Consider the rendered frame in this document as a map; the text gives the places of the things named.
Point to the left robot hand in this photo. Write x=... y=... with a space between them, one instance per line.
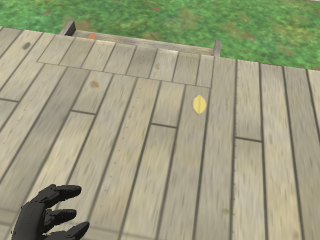
x=36 y=217

